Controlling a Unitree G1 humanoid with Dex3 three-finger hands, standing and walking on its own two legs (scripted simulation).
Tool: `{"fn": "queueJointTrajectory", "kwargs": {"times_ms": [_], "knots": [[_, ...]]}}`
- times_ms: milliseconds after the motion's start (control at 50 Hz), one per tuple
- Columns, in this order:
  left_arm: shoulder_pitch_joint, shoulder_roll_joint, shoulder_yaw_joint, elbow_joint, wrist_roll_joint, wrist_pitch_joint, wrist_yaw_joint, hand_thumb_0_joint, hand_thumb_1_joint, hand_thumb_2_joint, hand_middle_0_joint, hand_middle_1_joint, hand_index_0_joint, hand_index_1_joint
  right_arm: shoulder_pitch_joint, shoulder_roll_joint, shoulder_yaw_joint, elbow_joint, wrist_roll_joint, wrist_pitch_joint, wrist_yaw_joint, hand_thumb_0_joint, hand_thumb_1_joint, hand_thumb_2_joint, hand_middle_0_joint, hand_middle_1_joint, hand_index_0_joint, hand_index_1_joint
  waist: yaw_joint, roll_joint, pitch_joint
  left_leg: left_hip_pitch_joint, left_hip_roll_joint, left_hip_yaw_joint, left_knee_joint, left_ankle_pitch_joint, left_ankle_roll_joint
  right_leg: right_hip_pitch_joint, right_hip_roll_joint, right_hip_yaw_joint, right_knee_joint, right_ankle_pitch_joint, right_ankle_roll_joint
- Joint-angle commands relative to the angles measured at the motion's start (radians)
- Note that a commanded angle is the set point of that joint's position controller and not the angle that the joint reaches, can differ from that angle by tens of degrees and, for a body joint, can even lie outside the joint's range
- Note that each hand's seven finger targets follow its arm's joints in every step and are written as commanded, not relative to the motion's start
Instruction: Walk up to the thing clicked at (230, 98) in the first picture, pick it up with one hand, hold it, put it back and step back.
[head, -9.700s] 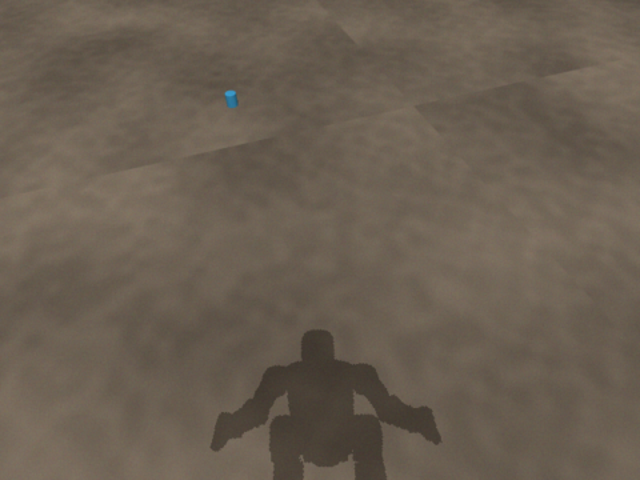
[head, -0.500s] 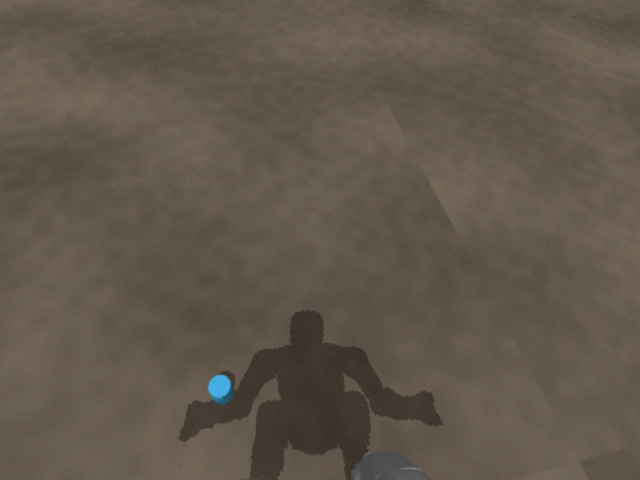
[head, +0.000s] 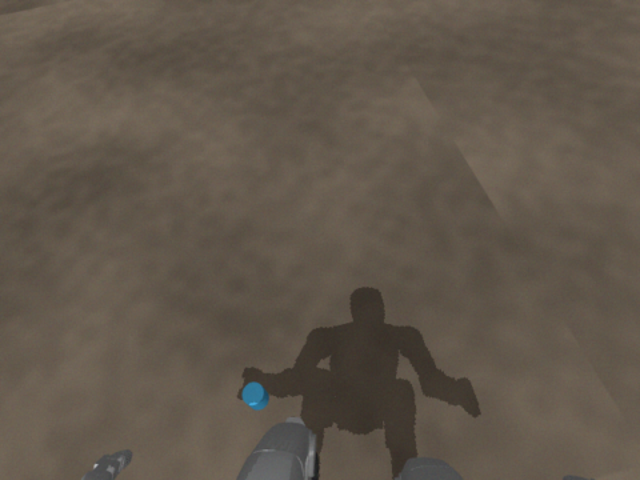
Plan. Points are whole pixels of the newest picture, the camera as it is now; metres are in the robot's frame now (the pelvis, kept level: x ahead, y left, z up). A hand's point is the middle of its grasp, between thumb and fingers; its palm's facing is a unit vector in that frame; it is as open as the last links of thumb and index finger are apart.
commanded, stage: walk up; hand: left
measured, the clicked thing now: (255, 396) +0.35 +0.28 -0.72
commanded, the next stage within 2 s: none
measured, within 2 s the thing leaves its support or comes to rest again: neither
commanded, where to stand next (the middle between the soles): +0.03 +0.00 m, yaw -1 degrees
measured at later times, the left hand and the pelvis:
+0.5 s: hand out of the picture -0.02 +0.28 -0.15, palm faces -0.02 -0.91 -0.42, open 7.4 cm; pelvis -0.07 +0.01 -0.01, yaw -3 degrees
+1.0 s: hand out of the picture +0.06 +0.28 -0.14, palm faces -0.02 -0.94 -0.34, open 7.4 cm; pelvis -0.02 +0.01 +0.01, yaw +1 degrees
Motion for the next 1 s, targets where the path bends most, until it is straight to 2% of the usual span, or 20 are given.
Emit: {"fn": "queueJointTrajectory", "kwargs": {"times_ms": [0, 40, 80, 100, 180, 240, 340, 360, 400, 420, 480, 580, 620, 660, 680, 720, 740, 820, 960, 980], "knots": [[-0.04, 0.255, 0.069, -0.09, -0.017, 0.007, 0.027, 0.0, 0.9, 0.9, -0.2, -0.3, -0.2, -0.3, 0.08, -0.185, -0.063, -0.052, -0.013, -0.029, -0.021, 0.0, -0.9, -0.9, 0.2, 0.3, 0.2, 0.3, -0.003, -0.249, -0.214, 0.149, -0.011, 0.115, -0.295, 0.159, 0.021, 0.069, -0.169, 0.074, 0.114, 0.749, -0.137], [0.002, 0.218, 0.057, -0.084, -0.04, 0.013, 0.033, 0.0, 0.9, 0.9, -0.2, -0.3, -0.2, -0.3, 0.054, -0.228, -0.079, -0.082, -0.032, -0.036, -0.016, 0.0, -0.9, -0.9, 0.2, 0.3, 0.2, 0.3, -0.011, -0.089, -0.27, 0.284, 0.083, -0.011, -0.369, 0.737, 0.084, 0.008, -0.071, 0.06, 0.293, 0.52, -0.054], [0.064, 0.187, 0.056, -0.072, -0.059, 0.029, 0.056, 0.0, 0.9, 0.9, -0.2, -0.3, -0.2, -0.3, 0.017, -0.297, -0.1, -0.118, -0.029, -0.031, -0.007, 0.0, -0.9, -0.9, 0.2, 0.3, 0.2, 0.3, -0.009, 0.138, -0.352, 0.434, 0.339, -0.291, -0.32, 1.195, 0.297, -0.189, 0.115, 0.072, 0.596, -0.356, -0.025], [0.042, 0.193, 0.05, -0.06, -0.052, 0.032, 0.068, 0.0, 0.9, 0.9, -0.2, -0.3, -0.2, -0.3, 0.03, -0.297, -0.105, -0.107, -0.023, -0.026, -0.008, 0.0, -0.9, -0.9, 0.2, 0.3, 0.2, 0.3, -0.026, 0.162, -0.337, 0.372, 0.375, -0.359, -0.351, 1.087, 0.338, -0.188, 0.088, 0.122, 0.611, -0.365, -0.024], [0.054, 0.228, 0.074, -0.029, -0.05, 0.042, 0.054, 0.0, 0.9, 0.9, -0.2, -0.3, -0.2, -0.3, -0.096, -0.203, -0.086, -0.172, -0.029, -0.002, -0.016, 0.0, -0.9, -0.9, 0.2, 0.3, 0.2, 0.3, 0.003, 0.088, -0.276, 0.243, 0.233, -0.12, -0.333, 0.71, 0.228, -0.201, 0.087, 0.116, 0.658, -0.202, -0.021], [0.058, 0.204, 0.066, -0.026, -0.033, 0.027, 0.053, 0.0, 0.9, 0.9, -0.2, -0.3, -0.2, -0.3, -0.099, -0.18, -0.082, -0.17, -0.037, 0.006, -0.007, 0.0, -0.9, -0.9, 0.2, 0.3, 0.2, 0.3, -0.013, 0.095, -0.294, 0.332, 0.227, -0.123, -0.329, 0.505, 0.24, -0.204, 0.055, 0.051, 0.435, -0.179, 0.0], [0.129, 0.19, 0.079, 0.032, 0.021, -0.005, 0.009, 0.0, 0.9, 0.9, -0.2, -0.3, -0.2, -0.3, -0.09, -0.234, -0.088, -0.144, -0.032, 0.009, 0.003, 0.0, -0.9, -0.9, 0.2, 0.3, 0.2, 0.3, 0.006, 0.06, -0.3, 0.147, 0.218, -0.174, -0.373, -0.209, 0.193, 0.076, 0.062, -0.015, -0.108, -0.111, -0.038], [0.15, 0.187, 0.084, 0.051, 0.034, -0.012, 0.006, 0.0, 0.9, 0.9, -0.2, -0.3, -0.2, -0.3, -0.089, -0.206, -0.076, -0.127, -0.027, 0.009, -0.001, 0.0, -0.9, -0.9, 0.2, 0.3, 0.2, 0.3, 0.022, 0.027, -0.263, 0.055, 0.19, -0.157, -0.33, -0.253, 0.144, 0.138, 0.059, 0.042, -0.217, -0.123, -0.061], [0.042, 0.299, 0.109, -0.01, 0.059, -0.02, 0.007, 0.0, 0.9, 0.9, -0.2, -0.3, -0.2, -0.3, -0.139, -0.131, -0.046, -0.136, -0.019, -0.01, -0.003, 0.0, -0.9, -0.9, 0.2, 0.3, 0.2, 0.3, 0.06, -0.262, -0.067, -0.173, -0.039, -0.012, -0.031, -0.229, 0.015, -0.126, -0.303, 0.629, -0.439, -0.647, -0.197], [-0.056, 0.379, 0.116, -0.042, 0.062, -0.015, 0.003, 0.0, 0.9, 0.9, -0.2, -0.3, -0.2, -0.3, -0.192, -0.231, -0.08, -0.121, -0.025, -0.019, -0.017, 0.0, -0.9, -0.9, 0.2, 0.3, 0.2, 0.3, 0.063, -0.262, 0.032, 0.015, 0.008, -0.076, 0.108, -0.196, 0.003, -0.431, -0.413, 0.716, -0.496, -0.706, -0.286], [-0.131, 0.197, 0.076, -0.028, 0.041, -0.041, -0.002, 0.0, 0.9, 0.9, -0.2, -0.3, -0.2, -0.3, -0.081, -0.158, -0.053, -0.031, -0.001, -0.052, 0.007, 0.0, -0.9, -0.9, 0.2, 0.3, 0.2, 0.3, -0.019, -0.157, 0.015, 0.069, -0.028, -0.037, 0.008, -0.047, 0.007, -0.194, -0.163, 0.262, -0.357, -0.101, -0.154], [0.119, 0.294, 0.128, -0.026, 0.06, -0.024, -0.06, 0.0, 0.9, 0.9, -0.2, -0.3, -0.2, -0.3, -0.083, -0.235, -0.063, -0.057, -0.012, -0.106, 0.012, 0.0, -0.9, -0.9, 0.2, 0.3, 0.2, 0.3, 0.113, -0.285, -0.032, -0.078, -0.001, 0.129, -0.157, -0.187, -0.005, 0.139, -0.193, 0.312, -0.375, -0.336, -0.211], [0.141, 0.277, 0.119, -0.029, 0.045, -0.018, -0.062, 0.0, 0.9, 0.9, -0.2, -0.3, -0.2, -0.3, -0.087, -0.2, -0.063, -0.058, -0.018, -0.124, 0.014, 0.0, -0.9, -0.9, 0.2, 0.3, 0.2, 0.3, 0.106, -0.226, -0.037, -0.035, 0.009, 0.119, -0.288, -0.128, 0.008, 0.173, -0.196, 0.282, -0.33, -0.212, -0.209], [0.085, 0.262, 0.097, -0.057, 0.028, -0.015, -0.068, 0.0, 0.9, 0.9, -0.2, -0.3, -0.2, -0.3, 0.035, -0.163, -0.065, -0.025, -0.022, -0.143, 0.006, 0.0, -0.9, -0.9, 0.2, 0.3, 0.2, 0.3, 0.014, -0.168, -0.106, 0.239, -0.012, 0.16, -0.524, 0.084, 0.033, 0.072, -0.157, 0.163, -0.159, 0.04, -0.165], [0.08, 0.212, 0.08, -0.076, 0.025, -0.012, -0.067, 0.0, 0.9, 0.9, -0.2, -0.3, -0.2, -0.3, 0.154, -0.192, -0.085, 0.002, -0.024, -0.153, -0.007, 0.0, -0.9, -0.9, 0.2, 0.3, 0.2, 0.3, -0.038, -0.073, -0.202, 0.51, 0.03, 0.054, -0.567, 0.113, 0.053, -0.062, -0.096, 0.081, 0.052, 0.15, -0.116], [0.066, 0.149, 0.065, -0.106, 0.02, -0.006, -0.064, 0.0, 0.9, 0.9, -0.2, -0.3, -0.2, -0.3, 0.226, -0.347, -0.123, -0.016, -0.047, -0.159, -0.022, 0.0, -0.9, -0.9, 0.2, 0.3, 0.2, 0.3, -0.072, 0.087, -0.21, 0.714, 0.42, -0.568, -0.609, -0.117, 0.213, -0.551, 0.058, 0.036, 0.409, -0.2, -0.037], [0.018, 0.248, 0.088, -0.103, 0.029, -0.004, -0.056, 0.0, 0.9, 0.9, -0.2, -0.3, -0.2, -0.3, 0.228, -0.342, -0.125, -0.015, -0.015, -0.155, -0.018, 0.0, -0.9, -0.9, 0.2, 0.3, 0.2, 0.3, -0.085, -0.014, -0.149, 0.572, 0.474, -0.592, -0.624, -0.191, 0.292, -0.5, -0.03, 0.151, 0.423, -0.2, -0.045], [0.102, 0.239, 0.082, -0.069, 0.014, -0.013, -0.07, 0.0, 0.9, 0.9, -0.2, -0.3, -0.2, -0.3, 0.145, -0.236, -0.078, -0.054, -0.006, -0.163, -0.019, 0.0, -0.9, -0.9, 0.2, 0.3, 0.2, 0.3, -0.012, 0.008, -0.08, 0.507, 0.286, -0.18, -0.567, 0.181, 0.201, -0.451, -0.044, 0.142, 0.363, -0.022, -0.035], [0.125, 0.189, 0.063, 0.013, -0.042, -0.039, -0.002, 0.0, 0.9, 0.9, -0.2, -0.3, -0.2, -0.3, -0.01, -0.193, -0.051, -0.12, -0.029, -0.071, -0.001, 0.0, -0.9, -0.9, 0.2, 0.3, 0.2, 0.3, 0.007, 0.228, -0.037, 0.161, 0.152, 0.093, -0.369, 0.774, 0.177, -0.102, 0.003, -0.065, 0.099, 0.187, 0.015], [0.141, 0.202, 0.07, 0.031, -0.049, -0.034, 0.017, 0.0, 0.9, 0.9, -0.2, -0.3, -0.2, -0.3, -0.034, -0.196, -0.055, -0.134, -0.026, -0.045, 0.003, 0.0, -0.9, -0.9, 0.2, 0.3, 0.2, 0.3, 0.015, 0.209, -0.05, 0.131, 0.112, 0.111, -0.296, 0.711, 0.156, -0.051, 0.032, -0.101, 0.041, 0.248, 0.024]]}}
